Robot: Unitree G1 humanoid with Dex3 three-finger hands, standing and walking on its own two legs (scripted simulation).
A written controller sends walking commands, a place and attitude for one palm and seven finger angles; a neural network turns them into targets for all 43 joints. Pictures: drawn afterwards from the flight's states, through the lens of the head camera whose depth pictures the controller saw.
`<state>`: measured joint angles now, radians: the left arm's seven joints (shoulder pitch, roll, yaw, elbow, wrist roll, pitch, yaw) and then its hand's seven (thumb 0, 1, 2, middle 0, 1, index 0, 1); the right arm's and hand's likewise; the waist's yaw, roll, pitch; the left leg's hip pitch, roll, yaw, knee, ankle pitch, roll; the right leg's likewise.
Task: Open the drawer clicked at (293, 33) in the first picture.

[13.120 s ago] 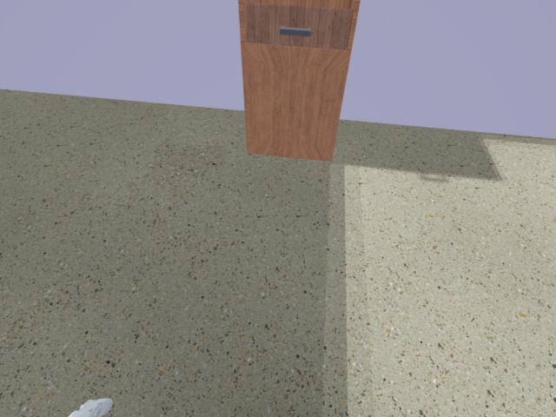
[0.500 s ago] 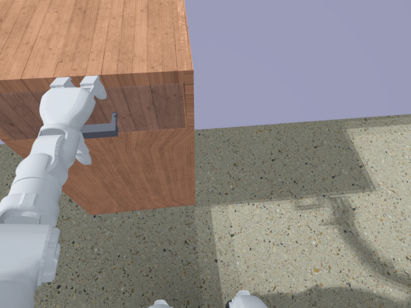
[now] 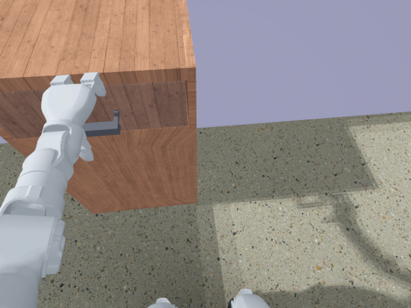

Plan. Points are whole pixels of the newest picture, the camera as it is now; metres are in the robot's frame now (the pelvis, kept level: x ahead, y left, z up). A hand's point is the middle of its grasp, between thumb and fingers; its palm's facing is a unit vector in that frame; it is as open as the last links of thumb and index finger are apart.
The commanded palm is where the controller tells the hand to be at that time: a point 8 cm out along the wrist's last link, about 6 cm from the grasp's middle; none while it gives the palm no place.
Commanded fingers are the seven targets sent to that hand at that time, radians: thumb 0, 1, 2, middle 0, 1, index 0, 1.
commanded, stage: move the hooked fingers above the handle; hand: left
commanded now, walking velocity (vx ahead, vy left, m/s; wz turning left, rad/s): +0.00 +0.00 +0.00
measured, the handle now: (91, 122) +0.53 +0.25 -0.02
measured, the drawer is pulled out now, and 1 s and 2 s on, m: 0.00 0.00 0.00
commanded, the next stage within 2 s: lower the fingers behind the handle in 1.30 s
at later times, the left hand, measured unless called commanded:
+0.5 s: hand (73, 126) +0.48 +0.26 +0.04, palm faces -0.02 -0.02 -1.00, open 13.9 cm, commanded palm +0.46 +0.25 +0.09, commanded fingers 0.00 -0.50 0.30 -0.30 -1.20 -0.30 -1.20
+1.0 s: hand (69, 131) +0.47 +0.26 +0.04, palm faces -0.07 +0.00 -1.00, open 13.9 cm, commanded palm +0.45 +0.25 +0.09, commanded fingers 0.00 -0.50 0.30 -0.30 -1.20 -0.30 -1.20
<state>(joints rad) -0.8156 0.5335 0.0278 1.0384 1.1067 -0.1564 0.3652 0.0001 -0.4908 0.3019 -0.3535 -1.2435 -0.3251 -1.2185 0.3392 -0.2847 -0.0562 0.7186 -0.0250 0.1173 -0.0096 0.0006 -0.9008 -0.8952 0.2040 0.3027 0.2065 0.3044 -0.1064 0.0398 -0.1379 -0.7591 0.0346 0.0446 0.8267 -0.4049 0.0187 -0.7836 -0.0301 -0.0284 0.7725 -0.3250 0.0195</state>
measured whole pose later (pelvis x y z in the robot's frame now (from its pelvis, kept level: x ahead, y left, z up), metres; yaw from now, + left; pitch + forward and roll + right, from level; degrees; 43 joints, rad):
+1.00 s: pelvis +0.01 +0.00 +0.01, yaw +0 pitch +18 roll -1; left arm -0.73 0.55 0.03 1.03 1.09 -0.10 0.29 0.00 -0.49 0.30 -0.32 -1.20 -0.31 -1.20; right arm 0.33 -0.26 -0.06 0.71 -0.01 0.12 -0.01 0.00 -0.90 -0.90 0.21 0.30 0.21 0.30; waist -0.08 0.05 -0.13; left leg -0.69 0.04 0.05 0.78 -0.40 0.02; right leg -0.72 -0.02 -0.02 0.73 -0.32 0.02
